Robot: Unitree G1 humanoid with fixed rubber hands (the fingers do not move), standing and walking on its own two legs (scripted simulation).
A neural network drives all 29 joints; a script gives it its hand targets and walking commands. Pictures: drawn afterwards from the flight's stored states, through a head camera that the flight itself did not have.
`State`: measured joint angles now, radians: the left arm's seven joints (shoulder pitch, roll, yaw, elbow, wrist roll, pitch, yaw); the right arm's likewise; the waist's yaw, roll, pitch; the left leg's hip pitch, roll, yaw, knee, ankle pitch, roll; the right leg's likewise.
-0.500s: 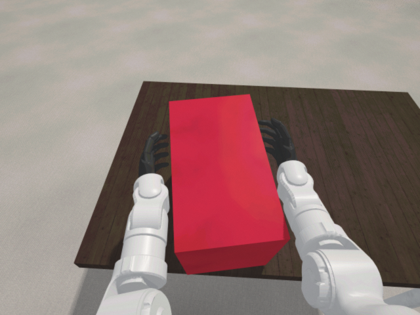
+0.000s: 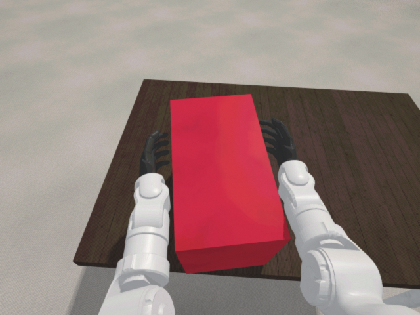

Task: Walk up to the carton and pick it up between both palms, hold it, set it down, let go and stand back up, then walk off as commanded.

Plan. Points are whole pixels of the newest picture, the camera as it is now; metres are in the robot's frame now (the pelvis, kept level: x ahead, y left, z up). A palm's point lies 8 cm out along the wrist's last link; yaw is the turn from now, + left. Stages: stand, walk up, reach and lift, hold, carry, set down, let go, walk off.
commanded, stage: set down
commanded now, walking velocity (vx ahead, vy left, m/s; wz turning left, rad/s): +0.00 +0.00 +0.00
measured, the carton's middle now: (218, 184) +0.39 +0.00 +0.00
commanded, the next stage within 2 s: none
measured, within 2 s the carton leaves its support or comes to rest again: rests again in 1.46 s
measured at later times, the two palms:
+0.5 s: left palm (150, 171) +0.37 +0.14 +0.07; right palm (284, 157) +0.42 -0.13 +0.08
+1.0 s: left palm (152, 171) +0.38 +0.14 +0.06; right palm (284, 157) +0.42 -0.13 +0.07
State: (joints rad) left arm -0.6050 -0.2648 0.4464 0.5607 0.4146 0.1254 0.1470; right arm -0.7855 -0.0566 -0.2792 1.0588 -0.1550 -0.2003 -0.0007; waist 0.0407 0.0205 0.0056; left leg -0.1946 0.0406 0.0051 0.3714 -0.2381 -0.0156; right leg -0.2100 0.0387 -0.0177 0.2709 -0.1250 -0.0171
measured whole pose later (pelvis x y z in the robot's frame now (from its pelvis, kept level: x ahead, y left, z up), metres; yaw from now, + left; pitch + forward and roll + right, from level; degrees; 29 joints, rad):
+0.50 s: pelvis +0.00 +0.00 +0.00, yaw +0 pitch +4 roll -1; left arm -0.61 -0.27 0.47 0.57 0.45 0.08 0.13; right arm -0.79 -0.04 -0.34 1.06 -0.21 -0.22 0.02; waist 0.04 0.01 0.01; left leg -0.20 0.04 0.01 0.37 -0.24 -0.02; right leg -0.22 0.04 -0.02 0.27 -0.13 -0.02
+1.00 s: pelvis +0.01 +0.00 +0.00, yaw +0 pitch +5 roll -1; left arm -0.60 -0.27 0.49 0.59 0.48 0.02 0.13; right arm -0.79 -0.04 -0.35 1.07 -0.23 -0.23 0.03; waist 0.04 0.00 0.01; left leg -0.21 0.04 0.01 0.37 -0.24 -0.02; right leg -0.23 0.04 -0.02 0.27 -0.13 -0.02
